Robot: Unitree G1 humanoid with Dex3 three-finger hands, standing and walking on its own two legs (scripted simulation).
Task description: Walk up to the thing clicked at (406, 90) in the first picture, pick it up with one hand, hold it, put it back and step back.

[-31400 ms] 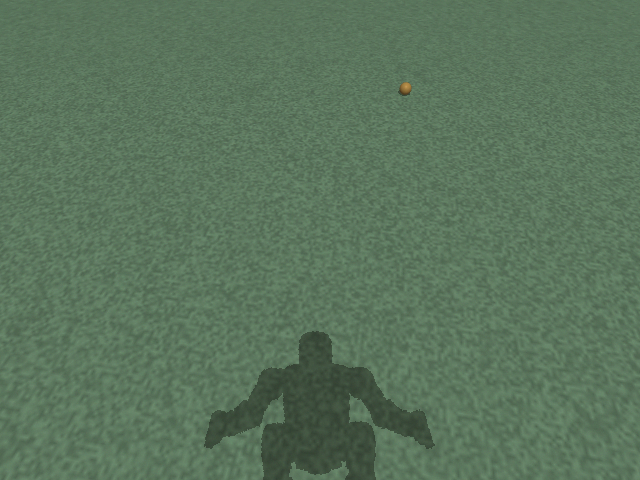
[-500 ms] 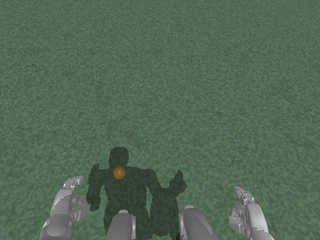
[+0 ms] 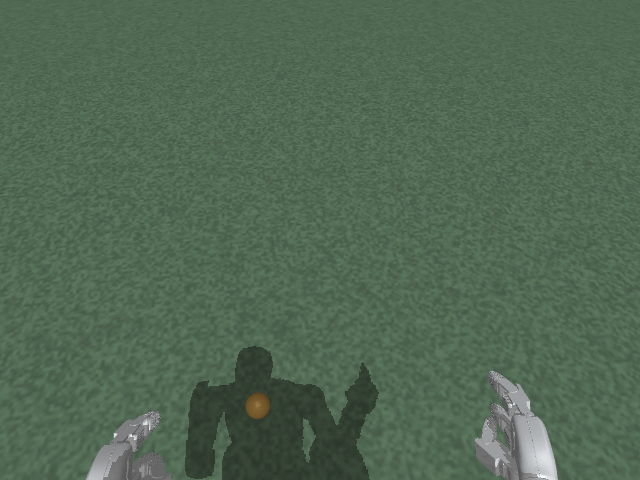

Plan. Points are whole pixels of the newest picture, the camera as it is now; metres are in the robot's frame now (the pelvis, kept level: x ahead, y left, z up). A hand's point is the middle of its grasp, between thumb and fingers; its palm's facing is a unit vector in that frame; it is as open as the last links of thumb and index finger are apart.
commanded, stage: home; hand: left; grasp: from above
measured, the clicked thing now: (257, 405) +0.45 +0.16 -0.68
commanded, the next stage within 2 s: stand in 1.80 s
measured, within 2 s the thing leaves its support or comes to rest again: neither
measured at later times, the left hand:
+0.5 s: hand out of the picture +0.16 +0.17 -0.05, palm faces +0.04 -0.98 -0.21, open 7.4 cm
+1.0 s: hand out of the picture +0.15 +0.17 -0.05, palm faces +0.04 -0.98 -0.21, open 7.4 cm
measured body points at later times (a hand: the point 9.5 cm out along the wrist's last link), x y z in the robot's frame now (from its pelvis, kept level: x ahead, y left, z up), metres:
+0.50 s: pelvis -0.01 +0.00 +0.00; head +0.01 -0.01 +0.45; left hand +0.15 +0.23 -0.03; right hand +0.15 -0.25 -0.07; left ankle +0.00 +0.12 -0.68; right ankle +0.00 -0.14 -0.68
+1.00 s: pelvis -0.01 -0.01 +0.00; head +0.01 -0.01 +0.45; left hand +0.15 +0.22 -0.03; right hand +0.15 -0.26 -0.07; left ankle +0.00 +0.12 -0.68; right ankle +0.00 -0.14 -0.68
